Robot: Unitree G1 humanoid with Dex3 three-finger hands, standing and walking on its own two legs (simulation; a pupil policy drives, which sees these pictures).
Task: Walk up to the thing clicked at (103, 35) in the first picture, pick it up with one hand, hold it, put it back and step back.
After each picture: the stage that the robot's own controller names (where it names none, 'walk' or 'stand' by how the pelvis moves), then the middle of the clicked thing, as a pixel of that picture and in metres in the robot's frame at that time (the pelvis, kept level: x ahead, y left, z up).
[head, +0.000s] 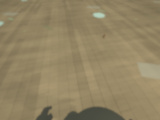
stand; (103, 36) +2.06 -0.36 -0.72
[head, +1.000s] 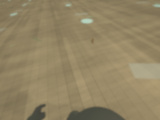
walk; (92, 41) +1.94 +0.06 -0.70
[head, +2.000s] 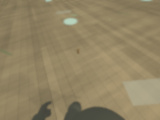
walk; (78, 51) +1.32 +0.33 -0.71
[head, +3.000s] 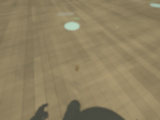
walk; (77, 68) +0.85 +0.26 -0.72
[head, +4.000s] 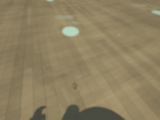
walk; (74, 85) +0.52 +0.20 -0.69
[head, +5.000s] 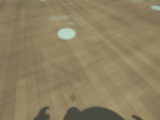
stand; (72, 98) +0.33 +0.21 -0.70
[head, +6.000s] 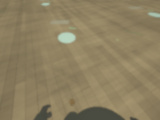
stand; (72, 102) +0.31 +0.20 -0.72
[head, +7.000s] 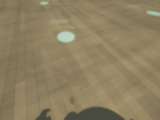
stand; (72, 100) +0.33 +0.20 -0.73
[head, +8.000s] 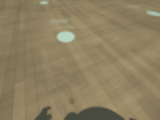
stand; (71, 101) +0.32 +0.20 -0.73
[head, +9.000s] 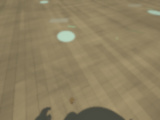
stand; (72, 100) +0.32 +0.20 -0.73
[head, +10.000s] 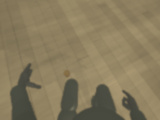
go down; (67, 73) +0.37 +0.22 -0.48
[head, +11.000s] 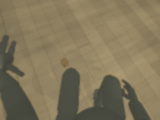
go down; (64, 63) +0.40 +0.25 -0.31
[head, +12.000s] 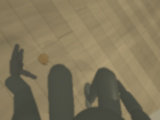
close in; (44, 60) +0.36 +0.29 -0.23
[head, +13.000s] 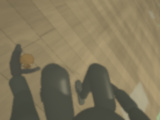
close; (27, 61) +0.36 +0.30 -0.21
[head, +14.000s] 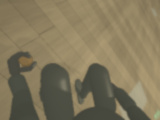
lift; (26, 61) +0.35 +0.30 -0.21
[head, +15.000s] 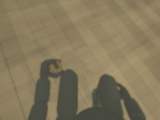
lift; (56, 68) +0.31 +0.25 -0.06
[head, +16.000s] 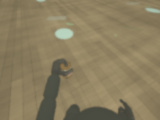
hold; (66, 70) +0.34 +0.17 +0.05
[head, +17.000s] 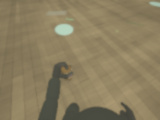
hold; (67, 73) +0.33 +0.17 +0.00
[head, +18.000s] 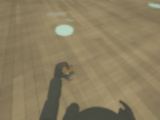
hold; (68, 73) +0.33 +0.16 +0.00
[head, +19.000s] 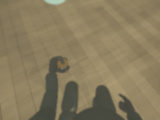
crouch; (63, 66) +0.37 +0.20 -0.07
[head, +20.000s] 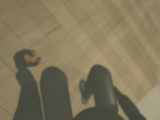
lower; (33, 59) +0.37 +0.29 -0.21
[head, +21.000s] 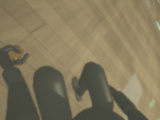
lower; (18, 56) +0.39 +0.31 -0.22
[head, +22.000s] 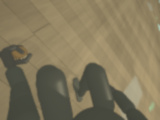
lower; (21, 56) +0.38 +0.31 -0.22
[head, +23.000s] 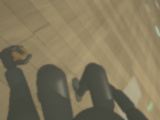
lower; (21, 56) +0.38 +0.31 -0.22
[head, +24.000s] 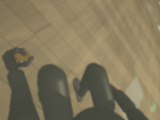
loosen; (23, 58) +0.37 +0.31 -0.22
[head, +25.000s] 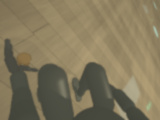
withdraw; (24, 60) +0.36 +0.29 -0.22
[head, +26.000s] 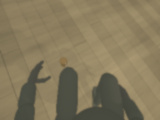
walk; (63, 62) +0.40 +0.25 -0.30
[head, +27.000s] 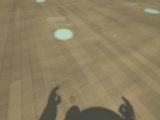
stand; (72, 99) +0.34 +0.17 -0.66
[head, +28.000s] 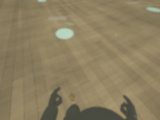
stand; (72, 97) +0.36 +0.19 -0.66
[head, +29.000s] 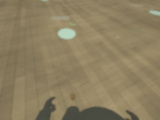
stand; (73, 96) +0.36 +0.18 -0.69
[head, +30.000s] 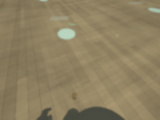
walk; (74, 96) +0.37 +0.18 -0.72
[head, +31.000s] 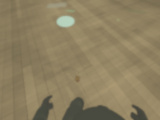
walk; (77, 79) +0.50 +0.18 -0.70
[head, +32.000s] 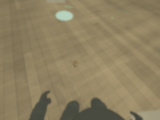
walk; (75, 64) +0.78 +0.19 -0.70
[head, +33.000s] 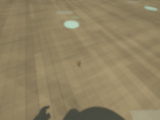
stand; (79, 63) +0.96 +0.19 -0.71
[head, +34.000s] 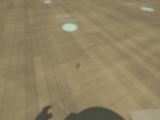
stand; (78, 65) +0.96 +0.21 -0.73
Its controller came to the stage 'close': yes
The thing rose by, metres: 0.71
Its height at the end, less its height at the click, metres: +0.00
